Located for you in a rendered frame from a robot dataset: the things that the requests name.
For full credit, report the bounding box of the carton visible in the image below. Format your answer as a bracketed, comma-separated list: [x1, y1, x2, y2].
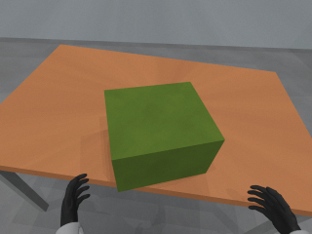
[104, 82, 225, 192]

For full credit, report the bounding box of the table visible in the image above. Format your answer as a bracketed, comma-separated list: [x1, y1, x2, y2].
[0, 44, 312, 234]

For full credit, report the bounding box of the left robot hand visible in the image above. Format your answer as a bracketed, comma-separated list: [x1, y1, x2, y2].
[60, 174, 91, 227]

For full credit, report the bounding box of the left robot forearm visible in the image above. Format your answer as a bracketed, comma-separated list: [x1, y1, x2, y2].
[56, 222, 84, 234]

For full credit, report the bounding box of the right robot hand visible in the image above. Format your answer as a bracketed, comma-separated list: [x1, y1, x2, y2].
[247, 185, 301, 234]

